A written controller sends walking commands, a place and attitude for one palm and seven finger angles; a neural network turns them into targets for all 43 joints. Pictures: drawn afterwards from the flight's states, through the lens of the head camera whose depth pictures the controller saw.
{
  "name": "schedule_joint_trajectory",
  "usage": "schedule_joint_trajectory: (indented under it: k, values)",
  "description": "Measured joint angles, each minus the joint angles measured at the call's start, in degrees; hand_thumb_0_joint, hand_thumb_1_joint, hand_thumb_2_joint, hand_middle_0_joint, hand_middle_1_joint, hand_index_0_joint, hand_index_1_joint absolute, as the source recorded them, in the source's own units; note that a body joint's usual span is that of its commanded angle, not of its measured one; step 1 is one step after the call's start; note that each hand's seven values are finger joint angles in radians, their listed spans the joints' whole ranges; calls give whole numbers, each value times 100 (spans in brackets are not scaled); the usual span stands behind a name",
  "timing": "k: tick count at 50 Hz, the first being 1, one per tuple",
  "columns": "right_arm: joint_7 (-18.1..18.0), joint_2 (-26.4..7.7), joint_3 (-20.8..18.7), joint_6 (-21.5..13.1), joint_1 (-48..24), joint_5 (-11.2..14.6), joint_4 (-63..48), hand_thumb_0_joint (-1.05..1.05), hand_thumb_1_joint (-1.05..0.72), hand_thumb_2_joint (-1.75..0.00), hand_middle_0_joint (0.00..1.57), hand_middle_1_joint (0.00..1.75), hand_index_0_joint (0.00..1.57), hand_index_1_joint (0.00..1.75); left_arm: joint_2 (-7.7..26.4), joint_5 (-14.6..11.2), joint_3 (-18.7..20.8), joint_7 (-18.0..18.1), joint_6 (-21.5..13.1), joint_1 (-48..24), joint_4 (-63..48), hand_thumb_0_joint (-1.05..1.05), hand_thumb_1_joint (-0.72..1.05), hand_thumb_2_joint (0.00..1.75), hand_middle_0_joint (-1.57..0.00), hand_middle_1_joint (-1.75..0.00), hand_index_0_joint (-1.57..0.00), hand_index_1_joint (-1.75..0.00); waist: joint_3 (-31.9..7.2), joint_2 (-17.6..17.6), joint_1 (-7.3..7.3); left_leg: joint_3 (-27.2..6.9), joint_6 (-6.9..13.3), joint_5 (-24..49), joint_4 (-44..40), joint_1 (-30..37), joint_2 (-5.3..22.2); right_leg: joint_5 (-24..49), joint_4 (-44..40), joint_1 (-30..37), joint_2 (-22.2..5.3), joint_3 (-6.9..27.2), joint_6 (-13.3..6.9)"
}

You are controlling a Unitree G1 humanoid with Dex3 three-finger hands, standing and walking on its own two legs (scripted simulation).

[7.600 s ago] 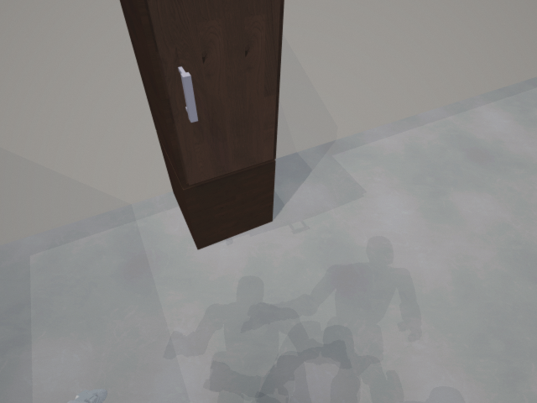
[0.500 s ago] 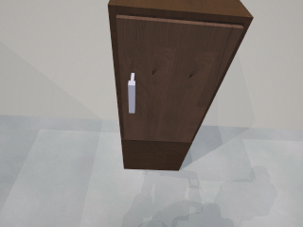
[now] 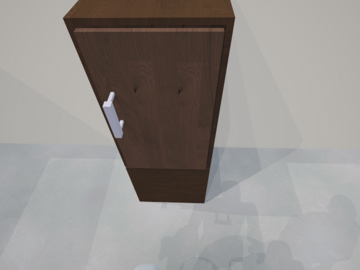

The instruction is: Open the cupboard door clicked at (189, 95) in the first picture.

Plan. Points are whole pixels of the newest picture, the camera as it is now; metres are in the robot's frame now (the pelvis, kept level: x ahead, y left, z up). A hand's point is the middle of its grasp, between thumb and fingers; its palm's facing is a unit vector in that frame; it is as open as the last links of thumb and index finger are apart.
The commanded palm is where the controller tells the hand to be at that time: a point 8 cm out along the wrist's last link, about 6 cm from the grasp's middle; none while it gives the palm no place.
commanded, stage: come to a stop and stand still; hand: left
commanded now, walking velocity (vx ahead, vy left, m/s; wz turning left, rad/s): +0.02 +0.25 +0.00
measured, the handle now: (115, 115) +0.52 +0.23 +0.01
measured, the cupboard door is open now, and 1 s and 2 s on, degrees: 0 0 0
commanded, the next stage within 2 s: look again from close up in 1.50 s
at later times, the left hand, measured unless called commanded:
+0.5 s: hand out of the picture -0.06 +0.25 -0.18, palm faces +0.12 -0.97 -0.23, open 7.4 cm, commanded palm none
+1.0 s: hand out of the picture +0.05 +0.18 -0.16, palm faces +0.00 -0.97 -0.25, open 7.3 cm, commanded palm none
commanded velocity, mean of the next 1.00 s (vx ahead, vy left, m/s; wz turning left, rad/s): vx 0.02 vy -0.03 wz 0.00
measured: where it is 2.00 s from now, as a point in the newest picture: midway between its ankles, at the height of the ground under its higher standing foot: outside the picture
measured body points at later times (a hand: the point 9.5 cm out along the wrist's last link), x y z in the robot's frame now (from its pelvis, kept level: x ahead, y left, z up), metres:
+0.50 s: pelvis -0.03 +0.05 +0.00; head -0.04 +0.06 +0.45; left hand -0.07 +0.30 -0.16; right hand +0.05 -0.18 -0.14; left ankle -0.05 +0.18 -0.74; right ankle +0.01 -0.08 -0.72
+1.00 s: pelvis -0.02 +0.00 +0.00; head -0.01 -0.02 +0.45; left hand +0.05 +0.23 -0.14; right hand -0.02 -0.22 -0.17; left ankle -0.03 +0.12 -0.72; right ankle -0.04 -0.06 -0.74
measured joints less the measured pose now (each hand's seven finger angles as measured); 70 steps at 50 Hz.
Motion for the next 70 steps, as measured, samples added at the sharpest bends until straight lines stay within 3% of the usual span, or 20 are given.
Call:
schedule_joint_trajectory:
  k: [6, 11, 18, 21, 25, 29, 32, 37, 39, 40, 42, 45, 48, 52, 54, 58, 70]
  values:
    - [47, 169, 98, 103, -223, -4, -53, 0, -91, -90, 19, 30, 20, 30, 15, -31, 12, 53, -77, -18, 41, 1, 92, 90, -20, -30, -21, -30, 89, -141, 196, -104, -108, -28, -306, 111, -180, 171, -225, 75, 23, -102, -106]
    - [123, 201, 105, 148, -479, -8, -201, 0, -91, -90, 19, 30, 20, 30, 72, -5, 67, 59, -20, 62, 103, 0, 91, 90, -20, -30, -21, -30, 129, -227, 318, -266, -100, 174, -278, -3, -100, 319, -309, 16, -151, -87, -53]
    - [177, 225, 141, 5, -511, 13, -277, 0, -91, -90, 19, 30, 20, 30, 269, 39, 155, -14, 97, 285, 251, 0, 91, 90, -20, -30, -21, -30, -48, -332, 434, -231, 25, 371, -1845, 713, 65, 463, -381, -32, -408, 42, 165]
    - [144, 207, 190, -164, -308, 20, -277, 0, -91, -90, 19, 30, 20, 30, 295, 2, 146, -26, 146, 436, 327, 0, 90, 90, -20, -30, -21, -30, -244, -156, 367, -196, 100, 650, -3073, 1425, 178, 333, -116, -146, -314, 21, 308]
    - [-9, 389, 158, -241, 31, -45, -157, -1, -93, -90, 20, 30, 20, 30, 391, -6, 164, -28, 221, 394, 437, 0, 91, 90, -20, -30, -20, -30, -337, -315, 161, -214, 93, 777, -3114, 1482, 65, -682, 878, -446, -262, 225, 346]
    - [-72, 364, 221, -258, 374, -105, 7, -2, -95, -90, 20, 30, 21, 30, 383, 11, 195, -124, 198, 215, 397, 0, 91, 90, -20, -30, -20, -30, -346, -369, 21, -256, 126, 990, -3460, 1601, 36, -675, 1862, -683, -111, 302, 335]
    - [-108, 383, 249, -246, 546, -123, 119, -1, -94, -90, 20, 30, 21, 30, 344, -1, 201, -177, 206, 31, 309, 0, 91, 90, -19, -30, -20, -30, -261, -410, -42, -213, 108, 1052, -3579, 1608, 31, -698, 2093, -712, -58, 308, 369]
    - [-150, 380, 236, -231, 701, -137, 244, 0, -92, -90, 20, 30, 21, 30, 244, -56, 172, -171, 211, -363, 197, 0, 91, 90, -20, -30, -20, -30, -30, -310, -229, -169, 1, 1011, -3483, 1480, 111, -920, 1195, -300, -6, 259, 364]
    - [-144, 369, 222, -225, 770, -102, 306, 0, -91, -90, 20, 30, 21, 30, 240, -74, 157, -166, 123, -480, 153, 0, 92, 90, -20, -30, -20, -30, 24, -272, -269, -155, -84, 890, -3256, 1370, 136, -322, 243, 110, -17, 243, 351]
    - [-120, 326, 211, -215, 758, -44, 358, 0, -91, -90, 20, 30, 21, 30, 206, -69, 137, -103, 50, -537, 173, 0, 92, 90, -20, -30, -20, -30, 55, -175, -230, -133, -138, 765, -3023, 1267, 228, -212, 30, 186, 72, 242, 200]
    - [-81, 210, 190, -148, 656, -3, 333, 0, -91, -90, 20, 30, 20, 30, 110, -64, 48, -17, -43, -625, 179, 0, 92, 90, -20, -30, -20, -30, 204, 104, -295, -212, -47, 443, -2411, 1014, 391, -253, 32, 220, 284, 196, -12]
    - [-72, 156, 172, -137, 545, -6, 242, 0, -91, -90, 20, 30, 20, 30, 3, -57, -37, 67, -151, -624, 172, 0, 92, 90, -20, -30, -20, -30, 244, 236, -395, -205, 63, 80, -1634, 705, 307, -277, -49, 339, 358, 149, -128]
    - [-68, 215, 199, -140, 487, 7, 144, 0, -91, -90, 19, 30, 20, 30, -11, -69, -51, 120, -142, -566, 147, 0, 92, 90, -20, -30, -20, -30, 129, 207, -353, -58, 99, 84, -1488, 673, 176, -259, -143, 509, 376, 131, -183]
    - [-101, 290, 245, -207, 398, -21, 56, 1, -92, -90, 19, 30, 20, 30, -16, -88, -97, 103, -72, -426, 165, 0, 92, 90, -20, -30, -21, -30, -85, 227, -291, 36, 138, 715, -2499, 1080, 74, -380, -35, 636, 472, 46, -204]
    - [-127, 291, 246, -235, 353, -35, 111, 1, -94, -90, 20, 30, 20, 30, -2, -109, -78, 122, -38, -363, 229, 0, 92, 90, -20, -30, -21, -30, -165, 152, -259, 31, 304, 817, -2582, 1168, 44, -476, 75, 667, 458, 29, -196]
    - [-106, 264, 316, -281, 334, -33, 130, 1, -94, -90, 20, 30, 20, 30, 57, -99, -73, 140, -52, -135, 320, 0, 94, 90, -20, -30, -21, -30, -307, 43, -146, 96, 252, 837, -2776, 1302, 33, -383, -103, 768, 452, 99, -211]
    - [-73, 314, 449, -262, 477, 21, 427, 0, -92, -90, 19, 30, 20, 30, -17, -114, -209, 68, -106, 491, 694, 0, 91, 90, -20, -30, -20, -30, -254, -23, -61, 77, 194, 1114, -3233, 1475, 33, -132, -543, 937, 481, 93, -243]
